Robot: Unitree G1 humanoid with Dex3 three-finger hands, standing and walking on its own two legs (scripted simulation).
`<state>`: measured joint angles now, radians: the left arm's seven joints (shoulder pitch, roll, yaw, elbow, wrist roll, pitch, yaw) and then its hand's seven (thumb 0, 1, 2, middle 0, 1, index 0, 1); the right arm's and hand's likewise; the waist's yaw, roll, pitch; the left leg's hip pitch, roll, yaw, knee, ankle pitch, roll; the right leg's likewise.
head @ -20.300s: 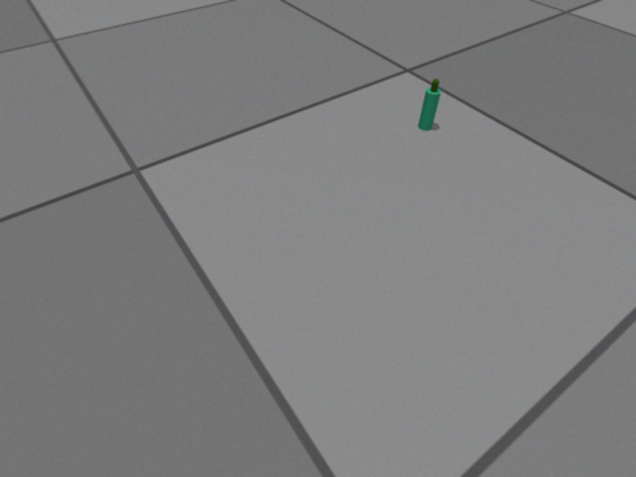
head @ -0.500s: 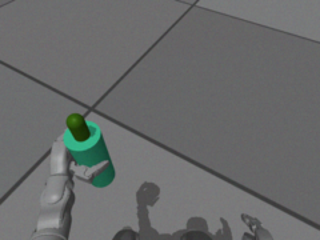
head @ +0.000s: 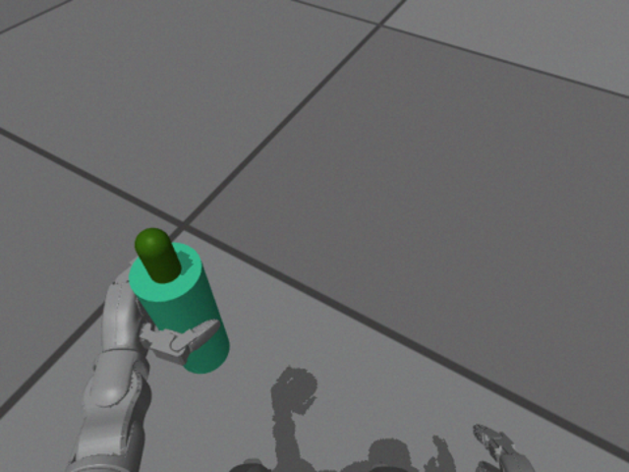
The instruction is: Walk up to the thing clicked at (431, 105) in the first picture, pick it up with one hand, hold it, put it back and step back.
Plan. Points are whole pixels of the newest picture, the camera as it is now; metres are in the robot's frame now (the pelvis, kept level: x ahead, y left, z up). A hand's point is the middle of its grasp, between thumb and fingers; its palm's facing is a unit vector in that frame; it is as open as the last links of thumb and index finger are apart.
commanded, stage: hold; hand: left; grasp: from the side
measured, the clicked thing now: (182, 304) +0.32 +0.17 +0.03
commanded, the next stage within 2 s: none
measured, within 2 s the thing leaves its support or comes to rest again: neither
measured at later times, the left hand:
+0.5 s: hand (179, 306) +0.31 +0.17 +0.04, palm faces +0.09 -1.00 -0.03, open 10.3 cm
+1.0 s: hand (179, 309) +0.31 +0.17 +0.04, palm faces +0.10 -1.00 -0.03, open 10.3 cm
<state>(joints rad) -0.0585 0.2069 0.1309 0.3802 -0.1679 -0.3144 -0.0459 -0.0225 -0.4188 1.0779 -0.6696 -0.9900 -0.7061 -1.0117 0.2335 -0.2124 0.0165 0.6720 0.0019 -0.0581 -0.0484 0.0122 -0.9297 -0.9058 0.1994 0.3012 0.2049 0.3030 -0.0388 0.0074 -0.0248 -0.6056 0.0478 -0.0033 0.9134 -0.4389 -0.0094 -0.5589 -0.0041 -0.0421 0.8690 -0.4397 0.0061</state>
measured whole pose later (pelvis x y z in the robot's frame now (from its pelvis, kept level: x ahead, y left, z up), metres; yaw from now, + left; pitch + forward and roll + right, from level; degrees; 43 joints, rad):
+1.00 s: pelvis +0.00 +0.00 +0.01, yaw +0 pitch +5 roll -1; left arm -0.05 0.20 0.11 0.38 -0.16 -0.32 -0.03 -0.02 -0.40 1.06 -0.66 -0.99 -0.69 -1.02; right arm 0.22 -0.21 0.01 0.69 0.00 -0.09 -0.04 0.01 -0.92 -0.91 0.20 0.30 0.20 0.30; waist -0.03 0.01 -0.01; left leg -0.53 0.04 -0.01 0.85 -0.40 -0.01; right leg -0.49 -0.01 -0.04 0.81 -0.41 0.01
